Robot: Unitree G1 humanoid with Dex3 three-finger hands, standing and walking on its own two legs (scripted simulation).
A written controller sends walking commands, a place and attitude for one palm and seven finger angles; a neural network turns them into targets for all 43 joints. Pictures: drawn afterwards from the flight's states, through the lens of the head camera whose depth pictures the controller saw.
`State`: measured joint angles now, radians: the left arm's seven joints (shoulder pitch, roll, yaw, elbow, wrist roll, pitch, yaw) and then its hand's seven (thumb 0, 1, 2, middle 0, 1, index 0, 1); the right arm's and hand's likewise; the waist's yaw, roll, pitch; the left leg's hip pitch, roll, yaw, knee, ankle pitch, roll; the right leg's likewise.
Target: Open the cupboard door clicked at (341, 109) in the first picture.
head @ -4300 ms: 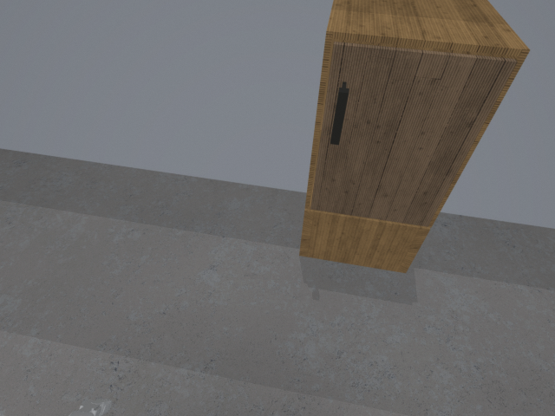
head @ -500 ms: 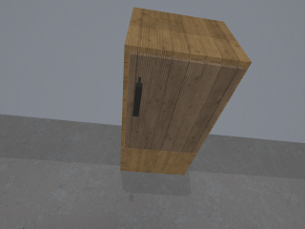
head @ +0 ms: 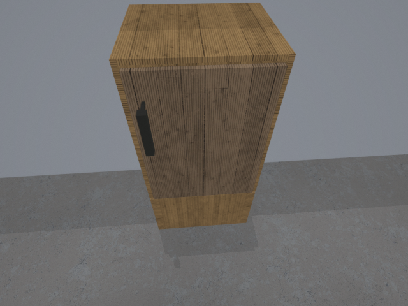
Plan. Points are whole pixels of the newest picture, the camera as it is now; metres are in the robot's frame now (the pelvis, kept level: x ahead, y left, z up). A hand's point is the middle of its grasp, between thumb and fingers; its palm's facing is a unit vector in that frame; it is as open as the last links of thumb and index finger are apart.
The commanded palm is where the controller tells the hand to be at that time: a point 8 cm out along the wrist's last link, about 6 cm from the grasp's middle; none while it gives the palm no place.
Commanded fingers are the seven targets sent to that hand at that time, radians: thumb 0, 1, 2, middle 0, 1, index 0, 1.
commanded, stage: come to a stop and stand still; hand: left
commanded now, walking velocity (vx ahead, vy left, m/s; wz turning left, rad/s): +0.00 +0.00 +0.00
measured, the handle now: (146, 129) +0.58 +0.17 -0.01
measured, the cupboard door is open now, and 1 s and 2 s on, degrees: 0 0 0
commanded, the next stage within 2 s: look again from close up in 0.80 s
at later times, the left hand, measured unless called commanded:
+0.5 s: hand out of the picture -0.03 +0.16 -0.18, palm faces +0.11 -0.98 -0.19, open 7.3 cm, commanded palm none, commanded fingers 0.00 0.90 0.90 -0.20 -0.30 -0.20 -0.30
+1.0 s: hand out of the picture +0.00 +0.12 -0.17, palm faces +0.03 -0.97 -0.23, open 7.4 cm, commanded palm none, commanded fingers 0.00 0.90 0.90 -0.20 -0.30 -0.20 -0.30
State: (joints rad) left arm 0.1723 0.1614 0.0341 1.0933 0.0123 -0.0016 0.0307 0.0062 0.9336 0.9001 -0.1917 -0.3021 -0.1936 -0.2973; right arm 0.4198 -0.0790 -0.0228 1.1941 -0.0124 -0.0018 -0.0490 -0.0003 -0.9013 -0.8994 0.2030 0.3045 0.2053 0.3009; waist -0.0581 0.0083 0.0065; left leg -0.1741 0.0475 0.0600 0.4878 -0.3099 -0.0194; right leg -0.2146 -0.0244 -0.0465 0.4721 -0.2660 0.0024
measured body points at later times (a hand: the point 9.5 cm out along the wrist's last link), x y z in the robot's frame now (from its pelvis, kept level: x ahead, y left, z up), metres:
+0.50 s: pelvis -0.01 -0.01 +0.00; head +0.00 -0.01 +0.45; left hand -0.03 +0.21 -0.16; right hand +0.03 -0.26 -0.15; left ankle -0.03 +0.12 -0.74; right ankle +0.00 -0.12 -0.74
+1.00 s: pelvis +0.00 -0.05 -0.01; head +0.02 -0.07 +0.44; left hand +0.00 +0.17 -0.15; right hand -0.03 -0.27 -0.17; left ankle -0.03 +0.11 -0.73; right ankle -0.01 -0.12 -0.74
